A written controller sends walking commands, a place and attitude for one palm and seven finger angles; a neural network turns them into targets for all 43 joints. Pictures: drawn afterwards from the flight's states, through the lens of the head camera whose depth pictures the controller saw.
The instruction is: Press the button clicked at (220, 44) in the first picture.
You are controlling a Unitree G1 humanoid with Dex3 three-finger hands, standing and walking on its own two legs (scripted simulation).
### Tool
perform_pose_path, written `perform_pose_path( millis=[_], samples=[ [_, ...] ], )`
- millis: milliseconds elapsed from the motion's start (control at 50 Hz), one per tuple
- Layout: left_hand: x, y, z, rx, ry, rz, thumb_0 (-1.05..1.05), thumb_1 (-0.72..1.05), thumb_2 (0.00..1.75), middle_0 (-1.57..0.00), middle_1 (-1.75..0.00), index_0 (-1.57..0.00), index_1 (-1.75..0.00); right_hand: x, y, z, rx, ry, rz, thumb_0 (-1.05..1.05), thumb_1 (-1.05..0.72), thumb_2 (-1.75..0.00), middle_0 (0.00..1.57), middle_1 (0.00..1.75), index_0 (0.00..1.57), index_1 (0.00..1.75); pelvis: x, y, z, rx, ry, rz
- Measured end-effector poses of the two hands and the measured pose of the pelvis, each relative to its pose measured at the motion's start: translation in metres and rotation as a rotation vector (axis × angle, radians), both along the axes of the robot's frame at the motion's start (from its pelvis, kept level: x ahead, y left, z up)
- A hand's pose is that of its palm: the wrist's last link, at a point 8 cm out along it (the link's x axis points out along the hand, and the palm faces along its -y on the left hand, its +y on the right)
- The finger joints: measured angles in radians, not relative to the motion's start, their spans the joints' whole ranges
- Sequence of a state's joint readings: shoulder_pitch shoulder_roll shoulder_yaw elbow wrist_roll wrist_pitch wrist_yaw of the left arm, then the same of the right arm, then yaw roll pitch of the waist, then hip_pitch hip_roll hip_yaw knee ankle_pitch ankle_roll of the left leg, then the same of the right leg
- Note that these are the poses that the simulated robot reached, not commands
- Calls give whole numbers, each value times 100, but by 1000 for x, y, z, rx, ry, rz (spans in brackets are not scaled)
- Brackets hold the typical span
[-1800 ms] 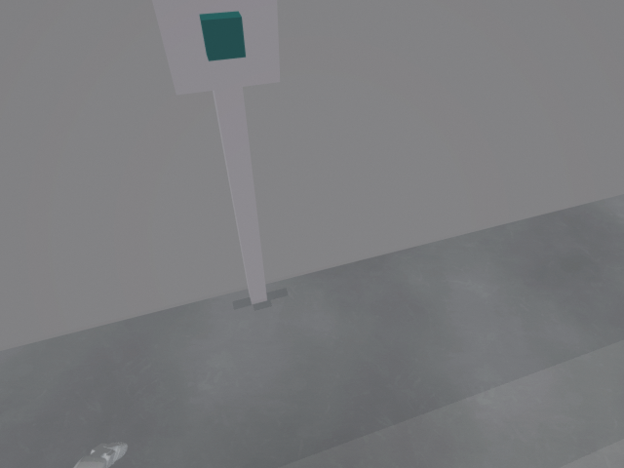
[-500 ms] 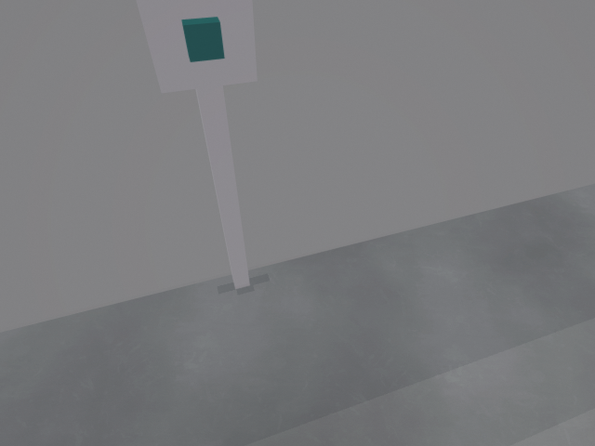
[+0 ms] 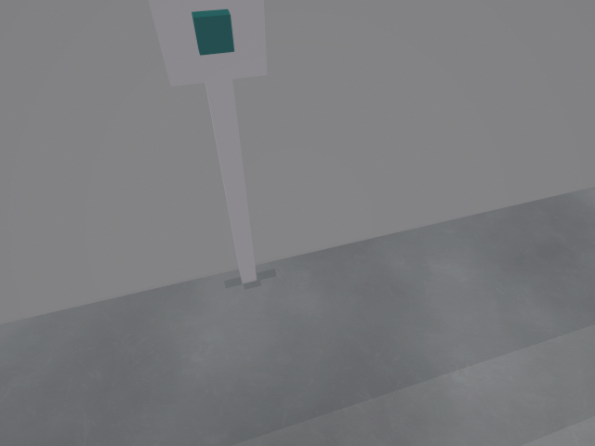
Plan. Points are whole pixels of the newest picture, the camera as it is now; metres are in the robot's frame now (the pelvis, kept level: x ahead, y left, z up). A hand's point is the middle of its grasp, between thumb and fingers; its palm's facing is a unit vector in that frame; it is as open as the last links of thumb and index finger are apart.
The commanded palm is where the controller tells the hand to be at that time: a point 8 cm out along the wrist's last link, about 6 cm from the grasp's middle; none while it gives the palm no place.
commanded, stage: turn to face it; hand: left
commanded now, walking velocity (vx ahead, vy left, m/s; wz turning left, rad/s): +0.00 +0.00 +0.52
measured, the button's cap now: (213, 31) +0.79 +0.21 +0.20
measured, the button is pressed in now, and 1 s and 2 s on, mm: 0 0 0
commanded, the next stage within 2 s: take the last steps up to it in 0.58 s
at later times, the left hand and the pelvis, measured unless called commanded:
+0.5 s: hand out of the picture -0.01 +0.25 -0.18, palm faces +0.20 -0.96 -0.21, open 7.4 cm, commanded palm none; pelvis -0.02 +0.05 +0.00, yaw +11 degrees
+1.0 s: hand out of the picture -0.08 +0.14 -0.17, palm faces +0.33 -0.93 -0.17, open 7.4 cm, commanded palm none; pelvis +0.01 +0.00 +0.00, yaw +16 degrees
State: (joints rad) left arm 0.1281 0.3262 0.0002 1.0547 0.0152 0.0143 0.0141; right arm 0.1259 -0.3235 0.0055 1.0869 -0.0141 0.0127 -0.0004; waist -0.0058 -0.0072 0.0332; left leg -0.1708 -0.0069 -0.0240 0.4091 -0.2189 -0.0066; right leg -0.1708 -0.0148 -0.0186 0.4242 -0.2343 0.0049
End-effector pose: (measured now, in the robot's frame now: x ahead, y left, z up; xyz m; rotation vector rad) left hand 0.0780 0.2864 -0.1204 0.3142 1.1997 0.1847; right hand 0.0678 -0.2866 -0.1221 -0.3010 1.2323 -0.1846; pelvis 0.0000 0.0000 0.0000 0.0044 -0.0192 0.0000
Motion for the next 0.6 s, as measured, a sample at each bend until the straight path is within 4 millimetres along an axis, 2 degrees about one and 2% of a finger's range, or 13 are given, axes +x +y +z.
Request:
perform_pose_path(
  millis=[140, 280, 440, 600],
  samples=[
    [-26, -10, -19, -55, 4, 66, 1, 91, 89, -20, -30, -20, -30, -8, 29, -16, 41, 60, 37, 1, -90, -90, 20, 30, 20, 30, -9, 8, -10, -20, 6, 73],
    [-65, 3, -47, -124, 31, 174, 1, 91, 89, -20, -30, -20, -30, -14, 72, -19, 43, 79, 91, 1, -91, -90, 20, 30, 20, 30, -16, 33, -21, -17, -2, 154],
    [-97, 14, -31, -140, 83, 242, 1, 91, 89, -20, -30, -20, -30, -21, 102, -3, 60, 88, 111, 1, -90, -90, 20, 30, 20, 30, -21, 46, -1, -36, 29, 186],
    [-107, 9, -23, -122, 68, 290, 1, 91, 89, -19, -30, -20, -30, -17, 103, -6, 80, 69, 126, 1, -90, -90, 20, 30, 20, 30, -23, 41, 1, -28, 30, 227]
  ],
)
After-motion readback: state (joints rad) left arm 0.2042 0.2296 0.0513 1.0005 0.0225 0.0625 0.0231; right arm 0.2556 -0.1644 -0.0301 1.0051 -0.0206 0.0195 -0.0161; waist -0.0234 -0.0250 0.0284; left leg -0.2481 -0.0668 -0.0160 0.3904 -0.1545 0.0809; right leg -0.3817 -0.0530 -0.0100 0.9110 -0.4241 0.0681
